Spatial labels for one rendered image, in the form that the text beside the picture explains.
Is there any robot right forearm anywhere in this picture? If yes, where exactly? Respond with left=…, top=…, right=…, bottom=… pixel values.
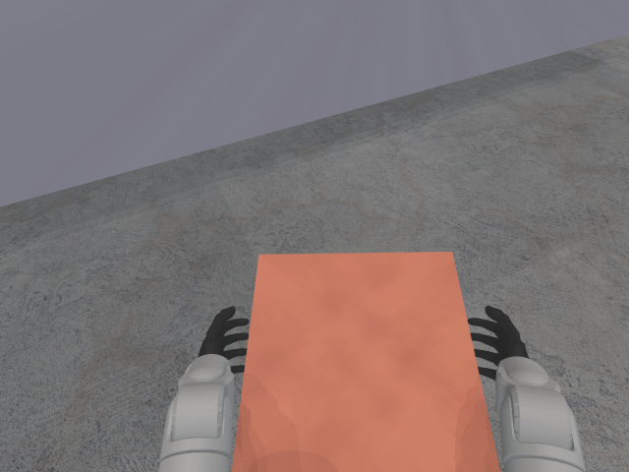
left=495, top=356, right=586, bottom=472

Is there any robot left forearm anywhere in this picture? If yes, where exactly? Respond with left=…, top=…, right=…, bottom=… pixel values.
left=158, top=354, right=234, bottom=472

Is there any robot left hand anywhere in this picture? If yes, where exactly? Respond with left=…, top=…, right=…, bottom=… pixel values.
left=198, top=306, right=249, bottom=374

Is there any carton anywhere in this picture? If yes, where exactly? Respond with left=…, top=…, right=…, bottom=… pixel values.
left=232, top=252, right=500, bottom=472

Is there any robot right hand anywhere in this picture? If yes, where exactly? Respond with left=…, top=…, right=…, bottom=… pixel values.
left=468, top=306, right=530, bottom=380

